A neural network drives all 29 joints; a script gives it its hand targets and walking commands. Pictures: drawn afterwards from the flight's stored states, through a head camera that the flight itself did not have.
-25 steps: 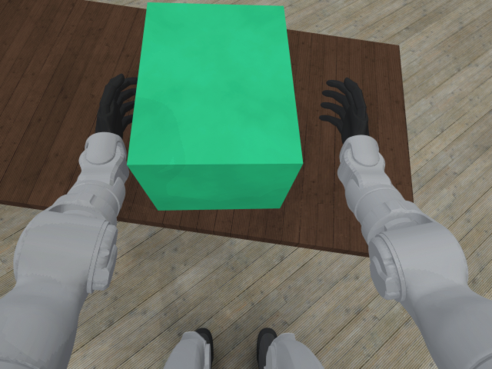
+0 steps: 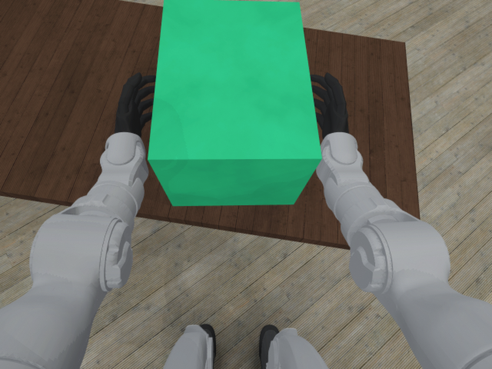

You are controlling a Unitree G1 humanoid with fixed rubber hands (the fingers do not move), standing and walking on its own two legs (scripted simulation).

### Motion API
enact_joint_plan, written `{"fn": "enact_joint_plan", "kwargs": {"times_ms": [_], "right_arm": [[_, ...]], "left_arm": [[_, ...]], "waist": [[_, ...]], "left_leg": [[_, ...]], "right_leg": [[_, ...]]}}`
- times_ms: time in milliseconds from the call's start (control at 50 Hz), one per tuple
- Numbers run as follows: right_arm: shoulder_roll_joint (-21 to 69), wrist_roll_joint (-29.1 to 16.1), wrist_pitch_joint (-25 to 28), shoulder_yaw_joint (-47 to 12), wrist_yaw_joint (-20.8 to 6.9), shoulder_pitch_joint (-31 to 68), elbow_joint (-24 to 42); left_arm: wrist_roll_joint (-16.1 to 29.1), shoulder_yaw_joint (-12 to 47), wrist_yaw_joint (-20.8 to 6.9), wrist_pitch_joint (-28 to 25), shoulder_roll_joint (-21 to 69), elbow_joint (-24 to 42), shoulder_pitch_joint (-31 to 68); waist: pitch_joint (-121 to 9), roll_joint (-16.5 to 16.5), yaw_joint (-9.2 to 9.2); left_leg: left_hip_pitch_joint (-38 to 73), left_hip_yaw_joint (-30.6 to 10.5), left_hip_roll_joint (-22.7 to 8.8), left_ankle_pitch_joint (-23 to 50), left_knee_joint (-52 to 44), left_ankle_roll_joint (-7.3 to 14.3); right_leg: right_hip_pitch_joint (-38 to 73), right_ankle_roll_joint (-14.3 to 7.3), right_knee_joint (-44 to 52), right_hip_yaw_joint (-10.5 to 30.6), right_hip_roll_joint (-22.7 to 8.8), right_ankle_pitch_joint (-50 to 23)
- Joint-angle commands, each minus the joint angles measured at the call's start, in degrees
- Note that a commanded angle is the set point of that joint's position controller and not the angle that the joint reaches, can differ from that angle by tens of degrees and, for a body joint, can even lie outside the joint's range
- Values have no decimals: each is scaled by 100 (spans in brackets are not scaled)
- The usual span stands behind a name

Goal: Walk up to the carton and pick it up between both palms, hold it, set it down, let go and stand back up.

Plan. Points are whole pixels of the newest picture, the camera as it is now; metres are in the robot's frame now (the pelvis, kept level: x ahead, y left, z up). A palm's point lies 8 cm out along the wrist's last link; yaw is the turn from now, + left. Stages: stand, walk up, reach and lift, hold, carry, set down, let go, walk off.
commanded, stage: reach and lift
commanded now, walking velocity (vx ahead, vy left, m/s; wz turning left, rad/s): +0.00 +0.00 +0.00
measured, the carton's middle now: (233, 108) +0.54 +0.03 -0.01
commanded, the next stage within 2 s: none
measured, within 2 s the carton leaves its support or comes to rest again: neither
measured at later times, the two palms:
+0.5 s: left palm (135, 135) +0.46 +0.18 +0.02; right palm (338, 143) +0.45 -0.13 +0.03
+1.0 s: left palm (135, 136) +0.46 +0.18 +0.02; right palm (337, 143) +0.45 -0.13 +0.03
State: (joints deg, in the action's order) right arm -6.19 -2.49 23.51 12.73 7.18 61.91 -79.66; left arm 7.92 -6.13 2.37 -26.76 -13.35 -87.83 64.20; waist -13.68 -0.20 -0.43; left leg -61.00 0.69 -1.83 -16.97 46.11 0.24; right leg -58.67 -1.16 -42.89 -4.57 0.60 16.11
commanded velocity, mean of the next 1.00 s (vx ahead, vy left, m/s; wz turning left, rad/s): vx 0.00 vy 0.00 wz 0.00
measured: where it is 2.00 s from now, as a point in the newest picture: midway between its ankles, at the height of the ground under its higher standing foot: outside the picture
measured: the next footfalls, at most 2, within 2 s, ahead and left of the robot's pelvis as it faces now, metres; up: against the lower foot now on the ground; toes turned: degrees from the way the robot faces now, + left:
none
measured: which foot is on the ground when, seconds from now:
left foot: down 0.00-1.00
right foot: down 0.00-1.00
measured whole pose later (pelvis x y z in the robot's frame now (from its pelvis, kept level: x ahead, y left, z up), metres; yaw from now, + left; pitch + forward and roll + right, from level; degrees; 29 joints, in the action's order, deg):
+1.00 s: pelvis +0.03 +0.00 +0.03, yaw +1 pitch +26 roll -2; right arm 3.8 26.7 30.0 40.5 4.8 48.7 -67.3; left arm -13.6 -27.5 2.5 -33.3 -8.7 -83.0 53.9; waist -8.1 -0.5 0.8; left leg -45.9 0.7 -1.2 -14.0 33.9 0.6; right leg -43.3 -1.0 -30.3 -4.6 0.5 13.0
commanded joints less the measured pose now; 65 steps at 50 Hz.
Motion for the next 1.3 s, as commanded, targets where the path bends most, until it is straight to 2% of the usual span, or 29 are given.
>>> {"fn": "enact_joint_plan", "kwargs": {"times_ms": [0, 20, 60, 80, 120, 220, 320, 500, 820, 1280], "right_arm": [[2395, 2068, 339, 664, -643, 2330, 913], [2938, 2539, 391, 960, -865, 2189, 716], [3162, 3025, 481, 1242, -1102, 1849, 483], [3207, 3229, 496, 1303, -1162, 1725, 462], [3300, 3488, 487, 1336, -1243, 1485, 429], [3383, 3711, 444, 1329, -1323, 1083, 286], [3495, 3736, 446, 1277, -1310, 916, 259], [3614, 3726, 575, 1248, -1287, 824, 227], [3834, 3747, 622, 1187, -1218, 772, 437], [3917, 3698, 681, 1149, -1165, 796, 344]], "left_arm": [[-1379, -143, -637, -350, 2355, 725, 2837], [-1794, -363, -767, -389, 2947, 506, 2689], [-2231, -650, -820, -513, 3194, 211, 2272], [-2347, -778, -804, -558, 3179, 171, 2164], [-2449, -922, -764, -607, 3121, 96, 1983], [-2440, -980, -662, -651, 3028, 79, 1763], [-2459, -1030, -621, -692, 3034, 136, 1638], [-2621, -1075, -618, -709, 3188, 253, 1509], [-2763, -1142, -652, -662, 3298, 377, 1424], [-2776, -1125, -621, -647, 3346, 337, 1464]], "waist": [[-4584, -614, 154], [-4252, -692, 148], [-3879, -740, 61], [-3836, -683, 79], [-3745, -564, 117], [-3453, -342, 159], [-3331, -251, 150], [-3147, -329, 128], [-3272, -294, 130], [-3258, -310, 121]], "left_leg": [[3570, 362, 72, 2920, -175, -489], [3787, 351, 39, 2839, -219, -501], [3957, 319, 0, 2941, -363, -484], [3869, 306, -4, 2943, -480, -432], [3728, 303, -16, 2859, -662, -350], [3792, 280, -76, 2837, -927, -262], [3820, 284, -94, 3120, -993, -243], [4033, 260, -108, 3606, -975, -281], [3509, 285, -49, 3186, -1177, -218], [3335, 264, -57, 3074, -1179, -215]], "right_leg": [[2584, 96, 496, -123, 51, -2510], [2473, 30, 554, -178, 61, -2317], [2473, -39, 659, -231, 70, -2346], [2605, -17, 703, -250, 54, -2409], [2830, 20, 761, -250, 27, -2424], [2918, 32, 993, -228, 36, -2177], [3137, 62, 1081, -190, 14, -2423], [3152, 63, 1186, -181, -6, -2634], [3819, 79, 1109, -113, -120, -3012], [3779, 49, 1065, -126, -113, -2953]]}}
